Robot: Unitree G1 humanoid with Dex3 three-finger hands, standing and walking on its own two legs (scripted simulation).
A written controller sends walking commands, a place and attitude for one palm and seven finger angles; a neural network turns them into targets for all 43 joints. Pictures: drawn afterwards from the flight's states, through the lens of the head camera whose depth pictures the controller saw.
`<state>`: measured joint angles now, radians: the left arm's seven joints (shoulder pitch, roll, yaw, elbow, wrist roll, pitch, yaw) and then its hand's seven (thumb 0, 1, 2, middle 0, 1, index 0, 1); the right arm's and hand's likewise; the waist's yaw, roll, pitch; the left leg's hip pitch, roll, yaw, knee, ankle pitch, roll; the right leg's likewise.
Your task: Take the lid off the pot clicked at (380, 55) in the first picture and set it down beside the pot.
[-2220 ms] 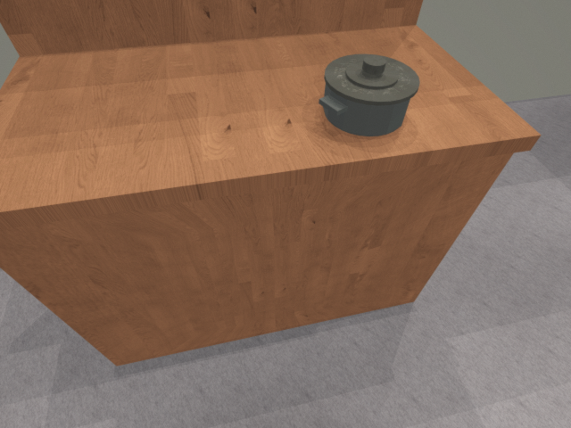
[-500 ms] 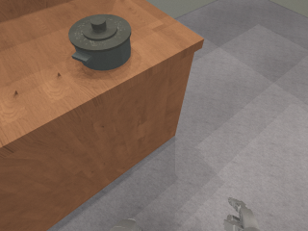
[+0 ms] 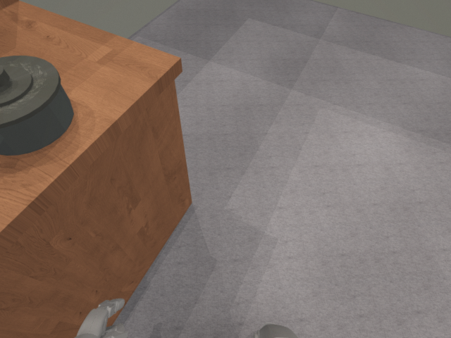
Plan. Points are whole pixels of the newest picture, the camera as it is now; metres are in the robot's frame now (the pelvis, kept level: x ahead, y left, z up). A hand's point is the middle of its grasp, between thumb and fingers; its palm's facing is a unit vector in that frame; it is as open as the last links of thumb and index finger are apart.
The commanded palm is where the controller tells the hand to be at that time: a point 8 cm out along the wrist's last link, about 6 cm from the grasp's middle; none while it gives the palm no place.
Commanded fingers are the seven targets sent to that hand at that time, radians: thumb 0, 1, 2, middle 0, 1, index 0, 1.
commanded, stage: walk to a spot facing it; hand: left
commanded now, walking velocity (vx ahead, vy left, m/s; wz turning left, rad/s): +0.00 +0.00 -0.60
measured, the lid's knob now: out of the picture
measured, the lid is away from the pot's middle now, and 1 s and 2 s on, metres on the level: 0.00 0.00 0.00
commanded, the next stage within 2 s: turn to face it in 1.82 s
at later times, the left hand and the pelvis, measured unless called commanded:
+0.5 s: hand (135, 333) +0.14 +0.18 -0.17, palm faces -0.21 -0.95 -0.23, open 7.4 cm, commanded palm none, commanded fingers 0.00 0.90 0.90 -0.20 -0.30 -0.20 -0.30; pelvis +0.02 +0.00 -0.01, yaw -17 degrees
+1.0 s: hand (184, 297) +0.21 +0.09 -0.15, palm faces -0.50 -0.82 -0.26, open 7.4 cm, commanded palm none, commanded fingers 0.00 0.90 0.90 -0.20 -0.30 -0.20 -0.30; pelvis +0.03 -0.05 +0.00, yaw -34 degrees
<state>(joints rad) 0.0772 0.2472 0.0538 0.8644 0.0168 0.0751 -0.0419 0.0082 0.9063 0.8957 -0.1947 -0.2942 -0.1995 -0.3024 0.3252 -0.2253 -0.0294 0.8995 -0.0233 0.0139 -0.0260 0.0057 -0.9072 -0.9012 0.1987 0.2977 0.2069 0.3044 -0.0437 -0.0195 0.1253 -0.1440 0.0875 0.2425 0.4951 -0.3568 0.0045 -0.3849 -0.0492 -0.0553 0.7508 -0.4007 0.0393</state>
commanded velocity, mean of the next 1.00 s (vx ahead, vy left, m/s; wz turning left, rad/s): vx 0.08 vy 0.00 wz -0.60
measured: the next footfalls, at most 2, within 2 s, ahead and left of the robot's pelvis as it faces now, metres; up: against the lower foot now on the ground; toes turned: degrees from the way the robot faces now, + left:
right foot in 0.06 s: +0.05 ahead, -0.13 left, +0.00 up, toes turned -7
left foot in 0.50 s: +0.11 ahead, +0.09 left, +0.00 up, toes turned -15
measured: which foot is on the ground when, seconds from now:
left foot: down 0.00-0.06, up 0.08-0.48, down 0.50-0.88, up 0.90-1.00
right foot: up 0.00-0.04, down 0.06-0.50, up 0.52-0.86, down 0.88-1.00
